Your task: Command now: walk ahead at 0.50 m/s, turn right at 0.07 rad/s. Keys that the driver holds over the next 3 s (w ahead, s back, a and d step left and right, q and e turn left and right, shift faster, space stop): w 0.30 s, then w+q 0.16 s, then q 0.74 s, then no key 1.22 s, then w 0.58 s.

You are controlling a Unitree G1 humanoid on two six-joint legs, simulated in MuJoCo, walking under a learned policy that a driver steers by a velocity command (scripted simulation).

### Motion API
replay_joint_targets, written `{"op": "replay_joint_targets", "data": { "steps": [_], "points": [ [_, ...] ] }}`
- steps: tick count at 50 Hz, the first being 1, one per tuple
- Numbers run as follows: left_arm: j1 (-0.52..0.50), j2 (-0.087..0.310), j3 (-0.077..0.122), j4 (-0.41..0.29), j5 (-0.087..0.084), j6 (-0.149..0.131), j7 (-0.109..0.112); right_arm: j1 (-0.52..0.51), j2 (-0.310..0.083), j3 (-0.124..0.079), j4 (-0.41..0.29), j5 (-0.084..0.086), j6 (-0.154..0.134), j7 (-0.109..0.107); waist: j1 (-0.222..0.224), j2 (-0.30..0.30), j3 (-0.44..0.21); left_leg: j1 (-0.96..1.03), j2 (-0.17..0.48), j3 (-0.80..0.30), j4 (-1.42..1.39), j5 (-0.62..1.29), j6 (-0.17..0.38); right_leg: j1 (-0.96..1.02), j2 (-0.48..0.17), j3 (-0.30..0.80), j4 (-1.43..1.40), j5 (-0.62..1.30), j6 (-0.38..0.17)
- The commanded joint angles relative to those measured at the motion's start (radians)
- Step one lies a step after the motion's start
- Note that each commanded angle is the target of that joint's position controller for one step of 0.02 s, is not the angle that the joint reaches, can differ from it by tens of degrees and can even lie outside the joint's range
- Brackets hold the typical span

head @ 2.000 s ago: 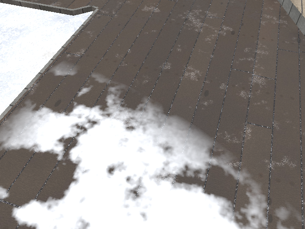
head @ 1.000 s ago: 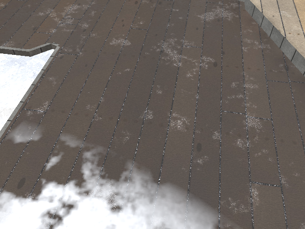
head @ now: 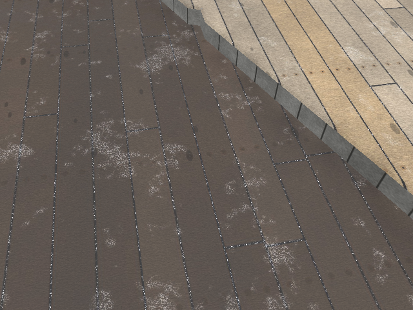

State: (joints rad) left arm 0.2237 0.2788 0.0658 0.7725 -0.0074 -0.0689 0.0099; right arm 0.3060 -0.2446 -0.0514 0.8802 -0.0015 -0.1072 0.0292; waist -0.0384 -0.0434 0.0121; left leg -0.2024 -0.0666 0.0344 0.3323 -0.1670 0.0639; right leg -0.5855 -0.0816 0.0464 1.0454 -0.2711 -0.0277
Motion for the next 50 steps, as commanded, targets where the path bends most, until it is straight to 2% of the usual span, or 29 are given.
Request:
{"op": "replay_joint_targets", "data": {
  "steps": [1, 6, 11, 13, 14, 15, 16, 17, 18, 19, 20, 21, 23, 25, 27, 30, 33, 36, 38, 39, 40, 41, 42, 43, 44, 45, 46, 47, 50],
  "points": [
    [-0.030, 0.042, 0.009, -0.077, 0.005, -0.008, 0.003, -0.021, -0.168, -0.035, -0.053, 0.007, -0.011, -0.014, 0.023, 0.114, -0.014, 0.096, 0.282, -0.236, -0.185, 0.244, 0.169, -0.130, -0.045, 0.011, -0.134, 0.123, 0.025],
    [-0.182, 0.017, -0.004, -0.109, -0.002, -0.018, -0.014, 0.055, -0.174, -0.032, -0.021, 0.019, 0.005, -0.025, -0.033, 0.103, 0.013, 0.111, 0.240, -0.132, -0.194, 0.241, 0.128, -0.063, -0.009, -0.029, -0.403, 0.347, 0.028],
    [-0.308, 0.029, -0.007, -0.162, -0.013, -0.032, -0.043, 0.126, -0.183, -0.032, 0.017, 0.022, 0.031, -0.029, -0.060, 0.114, 0.057, 0.241, 0.303, -0.151, -0.135, 0.279, 0.122, -0.083, 0.023, -0.043, -0.517, 0.288, 0.000],
    [-0.287, 0.050, 0.000, -0.166, -0.013, -0.037, -0.052, 0.115, -0.199, -0.037, 0.021, 0.023, 0.041, -0.034, -0.029, 0.132, 0.040, 0.285, 0.322, -0.153, -0.078, 0.393, 0.104, -0.025, 0.041, -0.051, -0.551, 0.217, -0.028],
    [-0.235, 0.073, 0.010, -0.153, -0.010, -0.039, -0.052, 0.100, -0.209, -0.040, 0.018, 0.024, 0.044, -0.036, 0.007, 0.144, 0.003, 0.293, 0.312, -0.137, -0.014, 0.550, 0.092, 0.066, 0.070, -0.074, -0.565, 0.191, -0.046],
    [-0.111, 0.104, 0.029, -0.118, -0.007, -0.039, -0.046, 0.078, -0.210, -0.039, 0.013, 0.025, 0.048, -0.038, 0.078, 0.144, -0.073, 0.262, 0.280, -0.105, 0.120, 0.685, 0.071, 0.250, 0.095, -0.097, -0.596, 0.221, -0.075],
    [0.066, 0.159, 0.051, -0.073, 0.004, -0.039, -0.036, 0.065, -0.182, -0.026, -0.005, 0.017, 0.047, -0.038, 0.153, 0.117, -0.197, 0.106, 0.232, -0.081, 0.334, 0.605, 0.040, 0.551, 0.023, -0.025, -0.555, 0.268, -0.124],
    [0.206, 0.262, 0.075, -0.055, 0.028, -0.033, -0.025, 0.141, -0.083, 0.005, -0.037, 0.003, 0.030, -0.034, 0.157, -0.086, -0.364, -0.283, 0.096, -0.024, 0.725, 0.158, -0.024, 0.971, -0.251, 0.351, -0.542, 0.246, -0.249],
    [0.233, 0.213, 0.061, -0.040, 0.012, -0.025, -0.027, 0.179, -0.074, 0.014, -0.019, 0.020, 0.009, -0.026, 0.153, -0.217, -0.464, -0.474, 0.023, -0.137, 0.921, -0.419, -0.034, 1.048, -0.365, 0.665, -0.682, 0.104, -0.330],
    [0.175, 0.145, 0.040, -0.044, 0.006, -0.022, -0.024, 0.095, -0.179, -0.018, -0.031, 0.048, 0.001, -0.023, 0.160, -0.114, -0.292, -0.564, 0.086, -0.175, 0.996, -0.378, -0.025, 0.915, -0.319, 0.536, -0.713, 0.018, -0.271],
    [0.104, 0.112, 0.028, -0.050, 0.003, -0.022, -0.021, 0.020, -0.184, -0.021, -0.052, 0.053, 0.001, -0.023, 0.134, -0.068, -0.172, -0.566, 0.135, -0.144, 0.964, -0.281, -0.021, 0.758, -0.275, 0.385, -0.745, 0.030, -0.225],
    [0.040, 0.082, 0.018, -0.048, 0.007, -0.026, -0.025, -0.013, -0.167, -0.023, -0.056, 0.042, 0.008, -0.027, 0.100, -0.019, -0.091, -0.529, 0.168, -0.130, 0.903, -0.212, -0.027, 0.613, -0.229, 0.287, -0.795, 0.065, -0.198],
    [-0.026, 0.060, 0.013, -0.041, 0.019, -0.043, -0.032, 0.031, -0.129, -0.028, -0.043, 0.031, 0.040, -0.033, 0.037, -0.061, -0.032, -0.419, 0.207, -0.140, 0.842, -0.125, -0.038, 0.445, -0.185, 0.160, -0.874, 0.133, -0.177],
    [-0.055, 0.065, 0.017, -0.025, 0.028, -0.058, -0.034, 0.048, -0.100, -0.029, -0.040, 0.030, 0.064, -0.040, 0.007, -0.038, -0.001, -0.386, 0.195, -0.138, 0.819, -0.096, -0.061, 0.369, -0.172, 0.044, -0.890, 0.406, -0.182],
    [-0.072, 0.088, 0.023, -0.013, 0.034, -0.059, -0.021, 0.030, -0.095, -0.033, -0.066, 0.019, 0.073, -0.045, -0.014, -0.036, 0.009, -0.408, 0.181, -0.131, 0.749, -0.026, -0.083, 0.357, -0.166, -0.067, -0.866, 0.652, -0.175],
    [-0.073, 0.109, 0.028, -0.002, 0.028, -0.041, 0.006, -0.055, -0.071, -0.025, -0.105, 0.010, 0.067, -0.026, 0.011, -0.029, 0.001, -0.355, 0.166, -0.063, 0.513, 0.169, -0.084, 0.358, -0.114, -0.193, -0.852, 0.664, -0.146],
    [-0.028, 0.139, 0.034, 0.017, 0.016, -0.017, 0.025, -0.148, -0.060, -0.019, -0.157, 0.007, 0.068, 0.001, 0.056, -0.016, -0.020, -0.342, 0.148, -0.029, 0.371, 0.239, -0.074, 0.454, -0.146, -0.209, -0.815, 0.672, -0.146],
    [-0.027, 0.161, 0.044, 0.024, -0.006, 0.012, 0.031, -0.178, -0.093, -0.032, -0.204, 0.004, 0.077, 0.020, 0.055, -0.028, -0.026, -0.363, 0.136, -0.016, 0.314, 0.126, -0.042, 0.557, -0.195, -0.198, -0.730, 0.687, -0.131],
    [-0.049, 0.175, 0.051, 0.016, -0.020, 0.031, 0.039, -0.140, -0.122, -0.046, -0.217, 0.001, 0.080, 0.029, 0.027, -0.040, -0.044, -0.313, 0.099, 0.016, 0.283, 0.025, -0.010, 0.583, -0.202, -0.199, -0.613, 0.783, -0.108],
    [-0.063, 0.172, 0.052, 0.010, -0.024, 0.039, 0.043, -0.071, -0.143, -0.059, -0.206, 0.003, 0.076, 0.029, -0.010, -0.026, -0.074, -0.223, 0.064, 0.038, 0.216, 0.046, 0.014, 0.574, -0.175, -0.216, -0.492, 0.811, -0.082],
    [-0.033, 0.155, 0.046, 0.012, -0.020, 0.043, 0.042, 0.019, -0.196, -0.082, -0.187, -0.002, 0.070, 0.017, -0.048, 0.041, -0.128, -0.066, 0.036, 0.021, 0.114, 0.247, 0.050, 0.527, -0.103, -0.245, -0.302, 0.729, -0.029],
    [-0.005, 0.104, 0.025, -0.015, 0.024, 0.036, 0.034, 0.069, -0.303, -0.108, -0.198, -0.007, 0.072, -0.011, -0.041, 0.230, -0.217, 0.180, 0.241, -0.263, 0.152, 0.762, 0.137, 0.281, -0.018, -0.255, 0.005, 0.260, 0.045],
    [0.071, 0.059, 0.004, -0.045, 0.037, 0.027, 0.016, 0.017, -0.344, -0.104, -0.237, -0.023, 0.074, -0.015, 0.039, 0.351, -0.370, 0.418, 0.467, -0.682, 0.130, 0.864, 0.386, -0.015, 0.175, -0.105, 0.325, -0.458, 0.097],
    [0.027, 0.128, 0.019, -0.025, 0.014, 0.023, 0.001, -0.001, -0.270, -0.087, -0.262, -0.011, 0.079, -0.006, -0.023, 0.175, -0.422, 0.378, 0.428, -0.621, 0.084, 0.694, 0.357, -0.047, 0.117, 0.061, 0.369, -0.408, 0.077],
    [-0.040, 0.133, 0.020, -0.047, -0.010, 0.027, 0.000, -0.062, -0.228, -0.074, -0.275, -0.002, 0.079, -0.006, -0.011, 0.129, -0.315, 0.280, 0.380, -0.506, 0.069, 0.544, 0.300, -0.084, 0.087, 0.052, 0.340, -0.329, 0.060],
    [-0.058, 0.117, 0.021, -0.037, 0.000, 0.037, 0.012, -0.104, -0.201, -0.068, -0.273, 0.013, 0.085, -0.010, 0.018, 0.040, -0.209, 0.153, 0.325, -0.432, 0.042, 0.402, 0.237, -0.088, 0.053, 0.040, 0.247, -0.264, 0.060],
    [-0.072, 0.134, 0.028, -0.040, 0.015, 0.050, 0.026, -0.137, -0.179, -0.060, -0.280, 0.018, 0.093, -0.019, 0.034, 0.055, -0.159, 0.047, 0.293, -0.400, 0.013, 0.296, 0.208, -0.055, 0.034, 0.040, 0.163, -0.217, 0.063],
    [-0.066, 0.131, 0.029, -0.043, 0.016, 0.062, 0.028, -0.151, -0.185, -0.061, -0.287, 0.006, 0.100, -0.024, 0.054, 0.096, -0.137, -0.040, 0.260, -0.384, -0.010, 0.244, 0.195, 0.010, 0.042, 0.028, 0.123, -0.179, 0.064],
    [-0.044, 0.097, 0.022, -0.041, 0.015, 0.067, 0.035, -0.149, -0.210, -0.073, -0.303, -0.006, 0.105, -0.041, 0.062, 0.143, -0.152, -0.076, 0.226, -0.369, -0.019, 0.247, 0.191, 0.060, 0.073, 0.022, -0.023, -0.136, 0.084]
  ]
}}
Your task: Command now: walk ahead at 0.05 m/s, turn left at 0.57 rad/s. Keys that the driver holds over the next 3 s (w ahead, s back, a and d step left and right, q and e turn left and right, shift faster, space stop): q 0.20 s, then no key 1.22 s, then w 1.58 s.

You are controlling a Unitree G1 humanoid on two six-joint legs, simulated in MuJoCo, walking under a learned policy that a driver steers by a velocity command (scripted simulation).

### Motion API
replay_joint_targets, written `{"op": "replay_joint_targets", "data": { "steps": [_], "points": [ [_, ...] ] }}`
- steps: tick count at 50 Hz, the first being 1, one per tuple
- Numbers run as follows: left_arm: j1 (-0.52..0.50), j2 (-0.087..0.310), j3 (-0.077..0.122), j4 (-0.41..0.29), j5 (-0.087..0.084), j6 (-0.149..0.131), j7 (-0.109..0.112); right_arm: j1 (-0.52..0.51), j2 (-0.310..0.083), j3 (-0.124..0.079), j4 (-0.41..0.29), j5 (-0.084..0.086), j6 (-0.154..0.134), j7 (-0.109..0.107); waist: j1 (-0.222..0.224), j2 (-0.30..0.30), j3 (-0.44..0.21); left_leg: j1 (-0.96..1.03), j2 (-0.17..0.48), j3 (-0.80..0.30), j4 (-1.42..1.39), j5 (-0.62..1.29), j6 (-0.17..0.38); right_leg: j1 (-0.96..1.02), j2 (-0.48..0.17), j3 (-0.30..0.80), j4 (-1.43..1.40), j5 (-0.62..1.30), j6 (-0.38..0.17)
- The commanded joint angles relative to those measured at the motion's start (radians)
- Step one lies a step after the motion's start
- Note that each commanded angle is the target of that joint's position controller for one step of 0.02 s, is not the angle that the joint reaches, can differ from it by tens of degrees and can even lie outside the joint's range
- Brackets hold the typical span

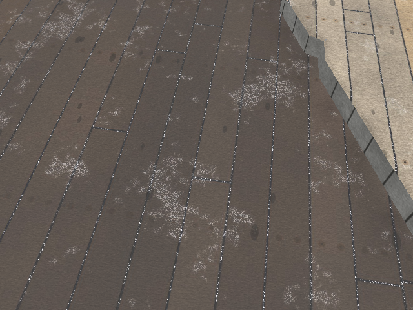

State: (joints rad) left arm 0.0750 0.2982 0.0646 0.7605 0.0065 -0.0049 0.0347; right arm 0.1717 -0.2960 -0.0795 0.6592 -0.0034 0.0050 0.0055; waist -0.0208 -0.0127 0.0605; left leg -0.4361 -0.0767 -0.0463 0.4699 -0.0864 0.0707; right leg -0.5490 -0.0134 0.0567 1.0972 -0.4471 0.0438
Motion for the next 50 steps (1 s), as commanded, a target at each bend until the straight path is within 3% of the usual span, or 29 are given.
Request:
{"op": "replay_joint_targets", "data": {
  "steps": [1, 6, 9, 12, 13, 14, 15, 16, 17, 18, 20, 22, 24, 26, 28, 29, 30, 31, 32, 33, 34, 37, 50],
  "points": [
    [0.096, 0.072, 0.020, -0.032, 0.002, 0.002, 0.013, -0.008, -0.166, -0.049, -0.084, 0.000, -0.005, -0.024, 0.038, 0.113, -0.212, 0.166, 0.235, -0.295, -0.151, 0.146, 0.181, 0.026, 0.008, 0.018, -0.118, 0.057, 0.020],
    [0.053, 0.074, 0.019, -0.047, -0.005, -0.002, 0.007, -0.022, -0.167, -0.052, -0.104, 0.005, 0.016, -0.039, 0.013, 0.156, -0.202, 0.133, 0.205, -0.359, -0.160, -0.131, 0.144, 0.081, 0.027, 0.036, -0.282, 0.124, 0.030],
    [0.055, 0.083, 0.024, -0.055, -0.011, -0.017, -0.006, -0.014, -0.163, -0.052, -0.111, 0.006, 0.026, -0.036, 0.003, 0.184, -0.192, 0.162, 0.204, -0.422, -0.140, -0.146, 0.130, 0.123, 0.042, 0.036, -0.396, 0.106, 0.013],
    [0.143, 0.090, 0.033, -0.032, -0.009, -0.033, -0.023, -0.024, -0.144, -0.043, -0.118, 0.019, 0.038, -0.039, 0.047, 0.181, -0.194, 0.140, 0.164, -0.410, -0.063, -0.108, 0.078, 0.289, 0.029, 0.003, -0.665, 0.243, -0.032],
    [0.162, 0.144, 0.046, -0.035, 0.009, -0.032, -0.022, 0.014, -0.105, -0.031, -0.116, 0.016, 0.039, -0.041, 0.035, 0.089, -0.197, 0.058, 0.106, -0.343, 0.043, -0.212, 0.025, 0.382, -0.109, 0.112, -0.738, 0.266, -0.080],
    [0.122, 0.235, 0.063, -0.046, 0.035, -0.022, -0.018, 0.031, -0.071, -0.023, -0.138, 0.015, 0.032, -0.038, -0.020, -0.205, -0.139, -0.131, -0.066, -0.129, 0.241, -0.429, -0.035, 0.404, -0.298, 0.355, -0.806, 0.383, -0.210],
    [0.115, 0.197, 0.057, -0.065, 0.055, -0.024, -0.018, 0.004, -0.145, -0.043, -0.148, -0.002, 0.013, -0.035, 0.016, -0.274, -0.136, -0.155, -0.049, -0.116, 0.487, -0.543, -0.081, 0.328, -0.405, 0.505, -0.832, 0.455, -0.337],
    [0.065, 0.153, 0.044, -0.088, 0.042, -0.027, -0.012, 0.028, -0.185, -0.059, -0.121, 0.004, 0.011, -0.030, 0.001, -0.181, -0.129, -0.152, -0.033, -0.150, 0.620, -0.488, -0.093, 0.322, -0.366, 0.426, -0.806, 0.479, -0.328],
    [0.026, 0.124, 0.037, -0.092, 0.021, -0.027, -0.009, 0.056, -0.174, -0.061, -0.087, 0.008, 0.019, -0.031, -0.016, -0.124, -0.113, -0.149, -0.031, -0.141, 0.671, -0.436, -0.108, 0.324, -0.293, 0.316, -0.776, 0.491, -0.274],
    [0.019, 0.107, 0.031, -0.095, 0.003, -0.026, -0.008, 0.067, -0.147, -0.054, -0.071, 0.004, 0.027, -0.036, -0.014, -0.106, -0.108, -0.165, -0.028, -0.136, 0.704, -0.396, -0.123, 0.354, -0.252, 0.261, -0.758, 0.496, -0.241],
    [0.043, 0.089, 0.019, -0.084, -0.003, -0.020, -0.008, 0.054, -0.090, -0.035, -0.069, 0.008, 0.036, -0.035, -0.001, -0.101, -0.100, -0.140, -0.025, -0.112, 0.691, -0.358, -0.146, 0.362, -0.214, 0.184, -0.747, 0.589, -0.241],
    [0.064, 0.079, 0.015, -0.074, 0.002, -0.013, -0.008, 0.013, -0.053, -0.017, -0.084, 0.013, 0.034, -0.034, 0.018, -0.138, -0.118, -0.098, 0.010, -0.068, 0.522, -0.339, -0.160, 0.415, -0.185, 0.136, -0.733, 0.599, -0.236],
    [0.076, 0.095, 0.019, -0.067, 0.001, -0.005, -0.009, -0.026, -0.022, 0.001, -0.095, 0.008, 0.032, -0.028, 0.041, -0.186, -0.133, 0.020, 0.053, -0.009, 0.323, -0.360, -0.164, 0.414, -0.176, 0.115, -0.724, 0.601, -0.234],
    [0.112, 0.126, 0.026, -0.056, -0.004, 0.003, -0.013, -0.030, -0.044, -0.005, -0.092, 0.018, 0.031, -0.025, 0.061, -0.209, -0.132, 0.097, 0.051, 0.028, 0.176, -0.337, -0.159, 0.419, -0.193, 0.143, -0.713, 0.610, -0.247],
    [0.111, 0.119, 0.020, -0.047, -0.021, 0.003, -0.017, 0.025, -0.048, -0.008, -0.058, 0.016, 0.029, -0.024, 0.027, -0.179, -0.117, 0.219, 0.044, 0.048, -0.092, -0.125, -0.126, 0.389, -0.181, 0.139, -0.686, 0.602, -0.221],
    [0.144, 0.107, 0.015, -0.034, -0.023, -0.006, -0.019, 0.030, -0.065, -0.009, -0.054, 0.008, 0.028, -0.025, 0.032, -0.152, -0.118, 0.302, 0.066, 0.008, -0.160, -0.026, -0.099, 0.348, -0.172, 0.140, -0.687, 0.565, -0.181],
    [0.157, 0.086, 0.005, -0.034, -0.004, -0.021, -0.026, 0.042, -0.108, -0.014, -0.063, -0.002, 0.029, -0.033, 0.043, -0.072, -0.157, 0.412, 0.150, -0.077, -0.120, 0.144, -0.068, 0.283, -0.146, 0.112, -0.657, 0.479, -0.123],
    [0.189, 0.059, -0.003, -0.038, 0.017, -0.041, -0.039, 0.027, -0.167, -0.026, -0.057, -0.011, 0.032, -0.038, 0.095, 0.097, -0.175, 0.425, 0.215, -0.131, -0.028, 0.247, -0.011, 0.237, -0.060, 0.018, -0.637, 0.340, -0.067],
    [0.145, 0.043, -0.011, -0.033, 0.024, -0.045, -0.040, 0.001, -0.084, -0.010, -0.050, -0.014, 0.028, -0.027, 0.068, 0.139, -0.185, 0.318, 0.207, -0.126, -0.036, 0.079, 0.020, 0.323, -0.042, -0.018, -0.652, 0.270, -0.024],
    [0.097, 0.077, -0.004, -0.029, 0.020, -0.043, -0.040, -0.009, -0.049, 0.001, -0.057, -0.019, 0.023, -0.017, 0.039, 0.088, -0.137, 0.277, 0.171, -0.110, -0.051, -0.021, 0.004, 0.322, -0.032, -0.024, -0.637, 0.274, -0.013],
    [0.071, 0.069, -0.004, -0.028, 0.014, -0.038, -0.037, 0.001, -0.051, 0.002, -0.047, -0.024, 0.018, -0.016, 0.031, 0.076, -0.116, 0.251, 0.153, -0.099, -0.053, -0.052, -0.017, 0.321, -0.029, -0.030, -0.626, 0.281, -0.017],
    [0.089, 0.061, -0.005, -0.016, 0.011, -0.020, -0.027, 0.009, -0.053, 0.006, -0.033, -0.015, -0.001, -0.017, 0.042, 0.105, -0.059, 0.188, 0.148, -0.098, -0.061, -0.063, -0.031, 0.329, -0.033, -0.022, -0.626, 0.303, -0.019],
    [0.117, 0.058, 0.000, 0.088, 0.002, -0.013, -0.008, 0.039, -0.031, 0.018, 0.021, -0.010, -0.017, -0.023, 0.041, 0.030, -0.056, 0.183, 0.123, -0.080, -0.055, -0.073, -0.034, 0.364, -0.037, -0.021, -0.631, 0.326, -0.004]
  ]
}}
Over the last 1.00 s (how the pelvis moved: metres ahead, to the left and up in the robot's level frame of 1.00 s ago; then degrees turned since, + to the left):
0.43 -0.02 -0.01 19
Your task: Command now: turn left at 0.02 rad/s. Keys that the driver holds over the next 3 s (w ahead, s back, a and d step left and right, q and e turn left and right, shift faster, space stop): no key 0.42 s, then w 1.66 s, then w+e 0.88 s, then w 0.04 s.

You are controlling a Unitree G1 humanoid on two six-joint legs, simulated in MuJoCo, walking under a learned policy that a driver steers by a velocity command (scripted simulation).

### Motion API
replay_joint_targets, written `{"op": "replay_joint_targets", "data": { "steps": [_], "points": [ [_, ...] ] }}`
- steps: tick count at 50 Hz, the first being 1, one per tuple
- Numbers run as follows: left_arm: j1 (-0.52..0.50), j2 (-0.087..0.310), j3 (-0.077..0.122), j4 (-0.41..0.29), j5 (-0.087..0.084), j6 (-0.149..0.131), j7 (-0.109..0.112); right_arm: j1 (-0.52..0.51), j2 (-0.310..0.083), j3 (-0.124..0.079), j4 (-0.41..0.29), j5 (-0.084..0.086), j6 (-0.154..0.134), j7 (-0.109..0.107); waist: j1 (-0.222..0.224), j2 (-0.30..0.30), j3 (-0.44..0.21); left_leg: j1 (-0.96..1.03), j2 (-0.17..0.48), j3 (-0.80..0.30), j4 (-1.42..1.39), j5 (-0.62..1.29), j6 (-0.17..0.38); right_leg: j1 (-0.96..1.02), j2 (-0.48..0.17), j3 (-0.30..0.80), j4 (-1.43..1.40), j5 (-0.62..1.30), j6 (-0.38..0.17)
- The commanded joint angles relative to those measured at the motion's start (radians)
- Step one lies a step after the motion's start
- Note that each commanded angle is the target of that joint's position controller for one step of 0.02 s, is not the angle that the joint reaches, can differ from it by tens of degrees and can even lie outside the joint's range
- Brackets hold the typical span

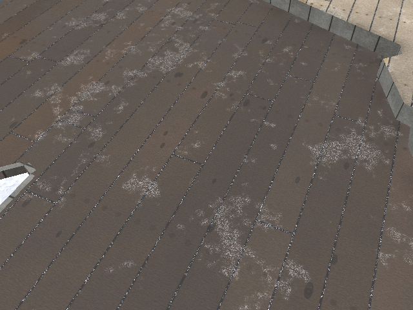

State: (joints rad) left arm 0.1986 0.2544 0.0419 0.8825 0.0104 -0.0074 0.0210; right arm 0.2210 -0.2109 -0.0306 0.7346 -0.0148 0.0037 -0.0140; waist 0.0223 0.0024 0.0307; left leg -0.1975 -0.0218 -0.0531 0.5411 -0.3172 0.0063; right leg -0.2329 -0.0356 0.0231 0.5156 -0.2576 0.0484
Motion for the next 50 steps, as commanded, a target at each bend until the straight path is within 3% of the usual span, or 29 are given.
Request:
{"op": "replay_joint_targets", "data": {
  "steps": [1, 21, 23, 25, 26, 27, 28, 30, 31, 32, 33, 34, 35, 36, 37, 38, 39, 40, 42, 45, 50],
  "points": [
    [-0.005, 0.103, 0.023, -0.025, -0.002, -0.009, 0.007, -0.007, -0.115, -0.030, -0.048, 0.001, -0.016, -0.004, -0.002, 0.013, -0.026, -0.055, 0.065, -0.070, -0.126, 0.161, 0.030, 0.050, -0.015, 0.013, -0.050, 0.139, -0.009],
    [0.022, 0.085, 0.021, 0.131, -0.010, 0.005, 0.026, 0.051, -0.105, -0.024, 0.119, 0.010, -0.019, -0.018, -0.003, 0.004, 0.000, -0.041, 0.035, -0.025, -0.134, 0.185, 0.014, 0.054, -0.006, 0.004, -0.072, 0.146, -0.018],
    [0.044, 0.073, 0.020, 0.153, -0.017, 0.008, 0.028, 0.077, -0.120, -0.030, 0.145, 0.017, -0.012, -0.023, -0.009, 0.028, -0.004, -0.045, 0.023, -0.029, -0.159, -0.116, 0.037, 0.029, 0.041, -0.047, -0.030, -0.096, -0.029],
    [0.011, 0.068, 0.020, 0.135, -0.023, -0.003, 0.028, 0.100, -0.164, -0.042, 0.148, 0.028, -0.012, -0.026, -0.032, 0.092, 0.076, -0.095, 0.096, -0.148, -0.241, -0.464, 0.101, -0.103, 0.068, -0.078, 0.069, -0.296, -0.049],
    [-0.015, 0.050, 0.015, 0.118, -0.027, -0.019, 0.022, 0.138, -0.189, -0.049, 0.157, 0.033, -0.021, -0.024, -0.049, 0.155, 0.102, -0.088, 0.176, -0.272, -0.310, -0.558, 0.146, -0.162, 0.073, -0.092, 0.155, -0.265, -0.055],
    [-0.018, 0.037, 0.013, 0.108, -0.033, -0.037, 0.012, 0.140, -0.213, -0.057, 0.161, 0.038, -0.032, -0.023, -0.047, 0.209, 0.126, -0.086, 0.258, -0.387, -0.367, -0.586, 0.194, -0.207, 0.054, -0.076, 0.247, -0.209, -0.070],
    [-0.023, 0.044, 0.015, 0.102, -0.038, -0.054, 0.002, 0.129, -0.211, -0.058, 0.159, 0.041, -0.042, -0.021, -0.044, 0.206, 0.151, -0.102, 0.300, -0.446, -0.389, -0.551, 0.222, -0.232, 0.022, -0.040, 0.292, -0.207, -0.092],
    [0.014, 0.038, 0.014, 0.108, -0.049, -0.081, -0.017, 0.058, -0.192, -0.051, 0.140, 0.047, -0.053, -0.015, 0.003, 0.174, 0.153, -0.103, 0.287, -0.381, -0.353, -0.410, 0.197, -0.177, -0.004, -0.032, 0.167, -0.232, -0.134],
    [0.101, 0.035, 0.018, 0.146, -0.048, -0.090, -0.022, -0.002, -0.186, -0.048, 0.128, 0.055, -0.050, -0.012, 0.054, 0.146, 0.124, -0.172, 0.227, -0.278, -0.304, -0.328, 0.154, 0.004, 0.018, -0.066, 0.008, -0.122, -0.144],
    [0.190, 0.048, 0.029, 0.194, -0.036, -0.092, -0.024, -0.025, -0.170, -0.044, 0.118, 0.050, -0.049, -0.010, 0.083, 0.098, 0.086, -0.236, 0.153, -0.181, -0.207, -0.222, 0.116, 0.168, 0.051, -0.074, -0.045, -0.006, -0.125],
    [0.306, 0.094, 0.043, 0.225, -0.025, -0.091, -0.023, -0.043, -0.114, -0.028, 0.105, 0.039, -0.055, -0.008, 0.115, -0.049, 0.031, -0.321, 0.067, -0.050, 0.046, -0.101, 0.062, 0.301, -0.066, 0.114, -0.132, -0.069, -0.146],
    [0.411, 0.225, 0.071, 0.231, -0.028, -0.095, -0.029, -0.046, -0.072, -0.020, 0.064, 0.039, -0.071, -0.013, 0.126, -0.320, -0.009, -0.508, -0.048, 0.070, 0.351, -0.167, 0.005, 0.410, -0.292, 0.549, -0.320, -0.235, -0.280],
    [0.371, 0.185, 0.051, 0.219, -0.007, -0.106, -0.034, -0.049, -0.113, -0.030, 0.061, 0.064, -0.087, -0.015, 0.097, -0.259, 0.023, -0.593, -0.015, -0.029, 0.554, -0.259, 0.020, 0.356, -0.376, 0.730, -0.376, -0.338, -0.351],
    [0.286, 0.123, 0.032, 0.188, -0.013, -0.114, -0.032, -0.033, -0.126, -0.033, 0.070, 0.075, -0.099, -0.006, 0.057, -0.162, 0.094, -0.660, 0.045, -0.058, 0.636, -0.170, 0.046, 0.330, -0.353, 0.634, -0.365, -0.343, -0.328],
    [0.240, 0.097, 0.024, 0.169, -0.017, -0.117, -0.034, -0.018, -0.123, -0.033, 0.091, 0.068, -0.107, 0.001, 0.038, -0.119, 0.097, -0.667, 0.081, -0.042, 0.636, -0.068, 0.065, 0.321, -0.300, 0.511, -0.364, -0.291, -0.284],
    [0.215, 0.094, 0.019, 0.157, -0.019, -0.115, -0.037, -0.031, -0.131, -0.040, 0.095, 0.054, -0.114, 0.004, 0.029, -0.088, 0.098, -0.665, 0.107, -0.027, 0.592, 0.014, 0.072, 0.318, -0.268, 0.421, -0.371, -0.180, -0.248],
    [0.217, 0.066, 0.008, 0.154, -0.016, -0.110, -0.038, -0.052, -0.140, -0.047, 0.094, 0.041, -0.114, 0.009, 0.028, -0.081, 0.086, -0.636, 0.126, -0.013, 0.548, 0.075, 0.070, 0.313, -0.233, 0.334, -0.379, -0.060, -0.219],
    [0.241, 0.056, 0.002, 0.160, -0.011, -0.104, -0.035, -0.061, -0.126, -0.047, 0.093, 0.038, -0.112, 0.018, 0.030, -0.103, 0.070, -0.601, 0.130, 0.006, 0.510, 0.112, 0.060, 0.304, -0.212, 0.272, -0.383, 0.048, -0.213],
    [0.281, 0.066, -0.001, 0.166, -0.009, -0.093, -0.025, -0.101, -0.092, -0.040, 0.082, 0.035, -0.103, 0.028, 0.038, -0.095, 0.058, -0.588, 0.122, 0.046, 0.425, 0.162, 0.029, 0.306, -0.186, 0.183, -0.385, 0.214, -0.223],
    [0.280, 0.100, 0.001, 0.152, -0.007, -0.083, -0.007, -0.229, -0.059, -0.022, 0.039, 0.038, -0.097, 0.032, 0.056, -0.084, 0.086, -0.524, 0.098, 0.079, 0.216, 0.267, -0.002, 0.225, -0.158, 0.101, -0.415, 0.263, -0.219],
    [0.330, 0.118, 0.010, 0.165, -0.025, -0.081, 0.000, -0.359, -0.079, -0.014, -0.006, 0.048, -0.100, 0.053, 0.066, -0.099, 0.134, -0.428, 0.070, 0.086, 0.027, 0.366, 0.018, 0.217, -0.193, 0.059, -0.437, 0.267, -0.219]
  ]
}}
Over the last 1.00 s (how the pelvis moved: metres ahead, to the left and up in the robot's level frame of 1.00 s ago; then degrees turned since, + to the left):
0.02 -0.03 0.00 13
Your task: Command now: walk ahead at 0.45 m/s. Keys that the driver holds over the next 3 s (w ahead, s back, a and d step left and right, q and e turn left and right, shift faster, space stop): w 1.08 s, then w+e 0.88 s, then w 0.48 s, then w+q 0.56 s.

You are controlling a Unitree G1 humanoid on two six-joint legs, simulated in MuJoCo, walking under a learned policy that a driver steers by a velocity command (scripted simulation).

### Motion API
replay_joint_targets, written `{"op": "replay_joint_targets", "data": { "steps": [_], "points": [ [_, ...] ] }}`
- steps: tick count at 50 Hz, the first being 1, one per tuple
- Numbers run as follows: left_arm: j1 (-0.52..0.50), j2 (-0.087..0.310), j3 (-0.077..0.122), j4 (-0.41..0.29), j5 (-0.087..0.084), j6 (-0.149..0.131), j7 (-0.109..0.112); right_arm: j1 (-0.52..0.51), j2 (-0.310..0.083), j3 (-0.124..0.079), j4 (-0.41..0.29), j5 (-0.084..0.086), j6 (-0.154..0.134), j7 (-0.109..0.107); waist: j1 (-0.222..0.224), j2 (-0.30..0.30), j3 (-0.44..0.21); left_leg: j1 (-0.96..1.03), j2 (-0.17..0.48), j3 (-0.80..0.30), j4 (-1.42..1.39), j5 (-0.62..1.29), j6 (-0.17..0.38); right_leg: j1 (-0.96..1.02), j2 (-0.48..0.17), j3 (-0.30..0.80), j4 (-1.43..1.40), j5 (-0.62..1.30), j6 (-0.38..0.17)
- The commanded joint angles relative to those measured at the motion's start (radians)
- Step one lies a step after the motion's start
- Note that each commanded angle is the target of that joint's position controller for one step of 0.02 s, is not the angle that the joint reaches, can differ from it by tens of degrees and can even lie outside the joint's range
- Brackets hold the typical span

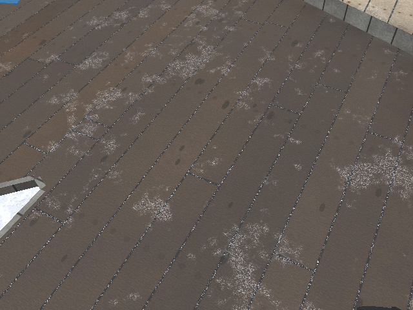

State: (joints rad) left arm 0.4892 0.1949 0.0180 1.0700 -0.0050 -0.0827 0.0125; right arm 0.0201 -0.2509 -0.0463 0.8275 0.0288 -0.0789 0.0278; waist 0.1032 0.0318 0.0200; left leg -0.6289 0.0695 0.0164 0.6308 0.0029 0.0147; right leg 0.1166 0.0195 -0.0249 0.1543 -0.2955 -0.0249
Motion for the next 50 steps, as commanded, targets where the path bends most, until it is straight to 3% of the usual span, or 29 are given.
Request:
{"op": "replay_joint_targets", "data": {
  "steps": [1, 4, 5, 6, 7, 8, 9, 10, 11, 12, 14, 16, 17, 18, 20, 23, 27, 31, 32, 33, 34, 35, 36, 37, 38, 40, 42, 46, 50],
  "points": [
    [0.038, 0.181, 0.038, -0.022, -0.012, -0.004, 0.009, -0.168, -0.049, 0.001, -0.106, 0.004, -0.019, 0.015, -0.025, -0.127, 0.145, 0.005, -0.021, 0.010, -0.084, 0.035, 0.024, -0.098, -0.263, 0.102, -0.060, 0.340, -0.140],
    [0.006, 0.212, 0.053, -0.034, -0.008, 0.009, 0.008, -0.089, -0.104, -0.022, -0.095, 0.000, -0.026, 0.020, -0.101, -0.150, 0.055, 0.161, -0.071, 0.037, -0.103, -0.043, 0.074, -0.013, -0.283, 0.075, 0.095, 0.731, -0.111],
    [-0.012, 0.216, 0.055, -0.041, -0.002, 0.018, 0.008, 0.040, -0.138, -0.042, -0.058, 0.001, -0.024, 0.014, -0.172, -0.161, -0.031, 0.328, -0.104, 0.060, -0.097, -0.061, 0.100, -0.026, -0.260, 0.048, 0.250, 0.905, -0.093],
    [-0.025, 0.206, 0.050, -0.054, 0.005, 0.024, 0.008, 0.223, -0.179, -0.065, -0.003, 0.004, -0.019, 0.005, -0.257, -0.152, -0.142, 0.584, -0.088, 0.037, -0.088, -0.058, 0.133, -0.140, -0.216, 0.023, 0.468, 0.897, -0.062],
    [0.019, 0.139, 0.030, -0.082, 0.016, 0.021, 0.004, 0.386, -0.253, -0.083, 0.034, -0.018, -0.012, -0.007, -0.268, 0.013, -0.290, 0.934, 0.142, -0.280, -0.094, -0.188, 0.220, -0.452, -0.122, -0.008, 0.822, 0.520, -0.026],
    [0.103, 0.024, -0.003, -0.073, -0.004, -0.005, -0.005, 0.412, -0.257, -0.076, 0.050, -0.016, -0.009, 0.002, -0.213, 0.269, -0.444, 1.095, 0.341, -0.784, -0.308, -0.417, 0.361, -0.699, 0.052, 0.072, 1.144, -0.223, 0.014],
    [0.019, 0.133, 0.025, -0.091, -0.029, -0.034, -0.012, 0.332, -0.173, -0.050, 0.048, -0.009, -0.013, 0.006, -0.221, 0.168, -0.307, 0.983, 0.295, -0.757, -0.371, -0.483, 0.308, -0.806, -0.013, 0.173, 1.243, -0.222, -0.012],
    [-0.089, 0.179, 0.037, -0.128, -0.052, -0.049, -0.013, 0.253, -0.131, -0.038, 0.035, -0.012, -0.017, 0.004, -0.198, 0.112, -0.161, 0.827, 0.260, -0.576, -0.379, -0.398, 0.263, -0.840, -0.061, 0.137, 1.244, -0.151, -0.031],
    [-0.136, 0.169, 0.037, -0.141, -0.045, -0.054, -0.005, 0.176, -0.117, -0.032, 0.028, -0.021, -0.026, 0.008, -0.157, 0.003, -0.087, 0.663, 0.223, -0.451, -0.407, -0.254, 0.238, -0.795, -0.115, 0.119, 1.172, -0.058, -0.033],
    [-0.147, 0.170, 0.049, -0.141, -0.026, -0.046, 0.003, 0.138, -0.088, -0.024, 0.025, -0.031, -0.035, 0.012, -0.124, -0.009, -0.059, 0.563, 0.185, -0.363, -0.429, -0.158, 0.222, -0.742, -0.149, 0.115, 1.109, -0.008, -0.033],
    [-0.103, 0.122, 0.047, -0.137, -0.017, -0.020, 0.003, 0.130, -0.076, -0.019, 0.043, -0.035, -0.041, 0.016, -0.078, 0.023, -0.045, 0.458, 0.157, -0.284, -0.475, -0.094, 0.235, -0.659, -0.175, 0.118, 1.046, 0.011, -0.024],
    [-0.136, 0.115, 0.050, -0.157, -0.014, 0.000, 0.007, 0.156, -0.089, -0.019, 0.067, -0.030, -0.044, 0.007, -0.066, 0.017, -0.006, 0.400, 0.142, -0.225, -0.523, -0.109, 0.242, -0.684, -0.188, 0.101, 0.975, 0.040, -0.010],
    [-0.182, 0.116, 0.048, -0.179, -0.010, 0.003, 0.007, 0.172, -0.120, -0.025, 0.075, -0.030, -0.044, 0.000, -0.071, 0.027, 0.020, 0.385, 0.155, -0.217, -0.541, -0.095, 0.255, -0.722, -0.195, 0.097, 0.917, 0.077, 0.006],
    [-0.236, 0.134, 0.053, -0.196, 0.001, 0.003, 0.008, 0.205, -0.105, -0.021, 0.085, -0.025, -0.045, -0.007, -0.091, 0.003, 0.040, 0.404, 0.131, -0.177, -0.540, -0.028, 0.241, -0.763, -0.196, 0.088, 0.864, 0.128, 0.014],
    [-0.314, 0.126, 0.049, -0.226, 0.002, -0.003, 0.002, 0.231, -0.137, -0.028, 0.095, -0.026, -0.037, -0.020, -0.107, 0.009, 0.044, 0.425, 0.121, -0.152, -0.550, -0.045, 0.225, -0.786, -0.186, 0.077, 0.706, 0.264, 0.025],
    [-0.432, 0.105, 0.037, -0.258, -0.003, -0.011, -0.012, 0.290, -0.155, -0.028, 0.112, -0.016, -0.031, -0.029, -0.147, -0.002, 0.050, 0.446, 0.097, -0.090, -0.547, -0.019, 0.195, -0.729, -0.140, 0.032, 0.510, 0.400, 0.025],
    [-0.544, 0.116, 0.030, -0.306, -0.014, -0.016, -0.033, 0.375, -0.164, -0.030, 0.153, -0.006, -0.014, -0.032, -0.180, 0.003, 0.071, 0.590, 0.148, -0.096, -0.497, -0.017, 0.184, -0.754, -0.116, 0.037, 0.397, 0.381, 0.011],
    [-0.490, 0.170, 0.047, -0.319, -0.016, -0.025, -0.050, 0.360, -0.190, -0.041, 0.157, -0.008, 0.011, -0.036, -0.117, 0.040, 0.016, 0.705, 0.187, -0.099, -0.352, 0.239, 0.147, -0.635, -0.071, 0.011, 0.342, 0.229, -0.043],
    [-0.368, 0.202, 0.067, -0.285, -0.014, -0.026, -0.047, 0.339, -0.185, -0.038, 0.152, -0.011, 0.018, -0.036, -0.049, 0.041, -0.057, 0.685, 0.149, -0.065, -0.206, 0.396, 0.126, -0.466, -0.037, -0.020, 0.322, 0.227, -0.069],
    [-0.179, 0.260, 0.093, -0.232, -0.010, -0.025, -0.039, 0.340, -0.153, -0.023, 0.137, -0.022, 0.021, -0.037, 0.023, 0.014, -0.189, 0.561, 0.092, -0.022, 0.027, 0.360, 0.094, -0.185, -0.082, 0.026, 0.356, 0.247, -0.112],
    [-0.039, 0.364, 0.119, -0.203, 0.010, -0.019, -0.035, 0.451, -0.043, 0.011, 0.119, -0.028, 0.004, -0.027, 0.007, -0.195, -0.357, 0.147, -0.053, 0.041, 0.436, 0.006, 0.017, 0.247, -0.343, 0.445, 0.334, 0.115, -0.264],
    [-0.012, 0.308, 0.102, -0.193, -0.001, -0.014, -0.039, 0.451, -0.039, 0.018, 0.134, -0.019, -0.021, -0.022, 0.014, -0.283, -0.427, -0.029, -0.131, -0.086, 0.622, -0.564, 0.012, 0.321, -0.427, 0.758, 0.166, -0.001, -0.314],
    [-0.086, 0.244, 0.078, -0.204, -0.005, -0.016, -0.038, 0.360, -0.148, -0.011, 0.112, 0.010, -0.039, -0.017, 0.008, -0.215, -0.287, -0.124, -0.065, -0.138, 0.706, -0.536, 0.037, 0.214, -0.392, 0.649, 0.144, -0.049, -0.258],
    [-0.179, 0.213, 0.068, -0.229, -0.002, -0.017, -0.035, 0.286, -0.160, -0.014, 0.089, 0.021, -0.047, -0.018, -0.019, -0.155, -0.176, -0.132, -0.009, -0.105, 0.683, -0.442, 0.051, 0.061, -0.358, 0.508, 0.123, 0.016, -0.226],
    [-0.245, 0.184, 0.058, -0.238, 0.005, -0.019, -0.039, 0.246, -0.151, -0.017, 0.086, 0.007, -0.045, -0.025, -0.047, -0.086, -0.096, -0.096, 0.031, -0.085, 0.617, -0.362, 0.049, -0.086, -0.317, 0.403, 0.084, 0.102, -0.210],
    [-0.292, 0.153, 0.049, -0.238, 0.016, -0.027, -0.046, 0.276, -0.113, -0.021, 0.096, -0.009, -0.020, -0.030, -0.106, -0.109, -0.057, 0.024, 0.076, -0.093, 0.526, -0.279, 0.041, -0.238, -0.262, 0.294, 0.023, 0.198, -0.193],
    [-0.273, 0.173, 0.054, -0.222, 0.012, -0.035, -0.045, 0.286, -0.076, -0.016, 0.099, -0.013, 0.001, -0.033, -0.125, -0.104, -0.035, 0.039, 0.084, -0.081, 0.473, -0.246, 0.024, -0.294, -0.253, 0.234, -0.019, 0.262, -0.212],
    [-0.203, 0.196, 0.060, -0.187, 0.007, -0.029, -0.024, 0.148, -0.082, -0.021, 0.050, -0.026, 0.004, -0.033, -0.101, -0.080, 0.010, -0.070, 0.083, -0.070, 0.249, -0.049, -0.008, -0.255, -0.230, 0.147, -0.047, 0.341, -0.200],
    [-0.139, 0.210, 0.061, -0.158, -0.002, -0.021, -0.010, 0.004, -0.056, -0.009, 0.010, -0.020, -0.007, -0.019, -0.057, -0.084, 0.038, -0.014, 0.039, -0.026, 0.015, 0.118, -0.009, -0.242, -0.200, 0.079, -0.063, 0.309, -0.169]
  ]
}}
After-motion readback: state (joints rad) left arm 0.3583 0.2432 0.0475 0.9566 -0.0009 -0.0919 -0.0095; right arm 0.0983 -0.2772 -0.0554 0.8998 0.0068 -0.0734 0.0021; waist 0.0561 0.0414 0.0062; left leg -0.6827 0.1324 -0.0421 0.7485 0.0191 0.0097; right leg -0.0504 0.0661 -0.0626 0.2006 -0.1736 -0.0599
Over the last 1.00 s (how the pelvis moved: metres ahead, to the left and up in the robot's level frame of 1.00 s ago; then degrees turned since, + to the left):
0.17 -0.04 0.01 0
